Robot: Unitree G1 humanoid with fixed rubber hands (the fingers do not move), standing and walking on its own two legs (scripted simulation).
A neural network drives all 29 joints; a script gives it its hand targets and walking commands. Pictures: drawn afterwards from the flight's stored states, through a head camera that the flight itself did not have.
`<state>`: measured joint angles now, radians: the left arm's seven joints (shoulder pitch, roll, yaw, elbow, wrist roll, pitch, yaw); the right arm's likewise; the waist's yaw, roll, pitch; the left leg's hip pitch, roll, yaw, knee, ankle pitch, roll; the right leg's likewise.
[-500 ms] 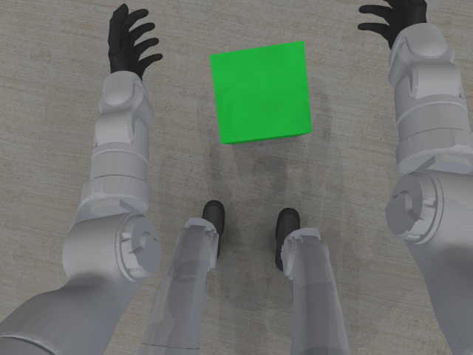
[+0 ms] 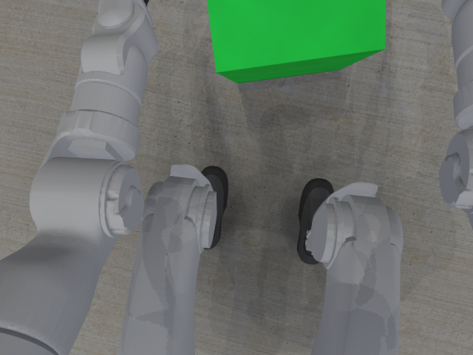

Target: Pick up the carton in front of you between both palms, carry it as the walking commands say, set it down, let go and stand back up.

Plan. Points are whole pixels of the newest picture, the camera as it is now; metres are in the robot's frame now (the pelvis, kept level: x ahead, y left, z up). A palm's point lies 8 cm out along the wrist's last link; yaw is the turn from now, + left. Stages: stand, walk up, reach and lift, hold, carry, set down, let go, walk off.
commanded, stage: reach and lift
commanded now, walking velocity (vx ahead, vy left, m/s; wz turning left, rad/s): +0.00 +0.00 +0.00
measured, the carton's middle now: (286, 4) +0.56 -0.02 -0.30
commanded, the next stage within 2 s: none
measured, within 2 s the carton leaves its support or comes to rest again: leaves its support in 1.04 s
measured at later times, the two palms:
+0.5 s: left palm (163, 4) +0.54 +0.15 -0.22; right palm out of the picture +0.58 -0.19 -0.22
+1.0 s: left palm out of the picture +0.56 +0.14 -0.22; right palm out of the picture +0.58 -0.17 -0.22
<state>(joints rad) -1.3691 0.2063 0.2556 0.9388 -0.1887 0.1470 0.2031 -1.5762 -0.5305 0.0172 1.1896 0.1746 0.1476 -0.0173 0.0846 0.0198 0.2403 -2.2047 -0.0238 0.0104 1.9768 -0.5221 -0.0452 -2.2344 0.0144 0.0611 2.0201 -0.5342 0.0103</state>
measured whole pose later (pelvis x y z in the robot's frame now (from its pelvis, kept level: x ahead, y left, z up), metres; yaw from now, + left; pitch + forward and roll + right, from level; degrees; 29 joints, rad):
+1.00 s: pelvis +0.00 -0.01 -0.06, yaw +1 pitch +36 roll +4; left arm -1.51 0.19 0.38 1.03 -0.05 0.19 0.14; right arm -1.63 -0.39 -0.06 1.18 0.04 0.19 -0.01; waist 0.04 0.04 0.39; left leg -2.26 -0.05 -0.01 2.20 -0.57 -0.07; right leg -2.29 0.00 0.04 2.25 -0.59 -0.01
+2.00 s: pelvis +0.03 +0.01 +0.15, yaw -4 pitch +39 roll +1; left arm -0.81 -0.10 0.49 0.56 0.20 0.41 0.08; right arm -0.89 0.01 -0.38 0.66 -0.23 0.42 0.00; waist 0.03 0.01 -0.24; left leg -1.71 -0.05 -0.05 1.53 -0.50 -0.05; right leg -1.73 0.05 0.06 1.54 -0.48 0.02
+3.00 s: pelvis +0.09 +0.01 +0.35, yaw -5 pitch -2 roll +0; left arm -0.32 -0.17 0.31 0.41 0.30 0.59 0.00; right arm -0.31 0.16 -0.30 0.40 -0.30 0.60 0.02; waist -0.01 0.00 -0.04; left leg -0.21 -0.02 -0.07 0.48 -0.23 -0.01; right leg -0.21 0.01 0.07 0.47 -0.22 0.02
